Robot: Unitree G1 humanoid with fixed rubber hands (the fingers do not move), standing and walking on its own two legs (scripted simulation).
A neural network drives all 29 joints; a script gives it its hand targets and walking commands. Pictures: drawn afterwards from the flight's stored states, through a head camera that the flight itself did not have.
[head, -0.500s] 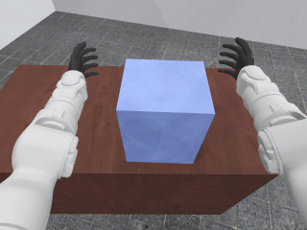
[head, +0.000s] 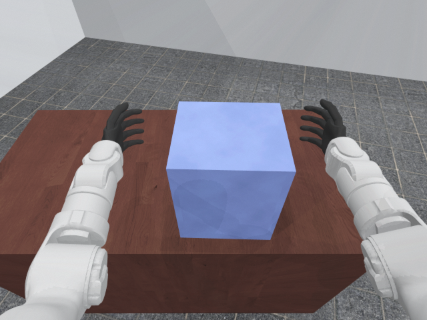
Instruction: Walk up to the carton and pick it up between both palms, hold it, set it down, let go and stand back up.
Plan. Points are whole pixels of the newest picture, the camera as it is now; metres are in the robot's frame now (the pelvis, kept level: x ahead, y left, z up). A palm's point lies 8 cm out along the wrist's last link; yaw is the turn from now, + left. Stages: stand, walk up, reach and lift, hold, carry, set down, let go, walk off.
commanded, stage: set down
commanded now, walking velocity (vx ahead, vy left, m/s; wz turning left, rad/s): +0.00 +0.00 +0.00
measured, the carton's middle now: (227, 174) +0.45 +0.00 -0.01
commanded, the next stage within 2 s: none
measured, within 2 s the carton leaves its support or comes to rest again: neither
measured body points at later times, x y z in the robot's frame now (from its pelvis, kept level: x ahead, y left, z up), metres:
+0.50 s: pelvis +0.00 +0.01 +0.00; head -0.02 +0.02 +0.45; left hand +0.36 +0.22 +0.07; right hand +0.37 -0.19 +0.07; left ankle +0.00 +0.14 -0.75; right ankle +0.01 -0.11 -0.75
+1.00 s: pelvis +0.01 +0.01 +0.00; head +0.00 +0.02 +0.45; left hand +0.28 +0.22 +0.01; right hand +0.29 -0.20 +0.01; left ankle +0.00 +0.14 -0.75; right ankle +0.01 -0.11 -0.75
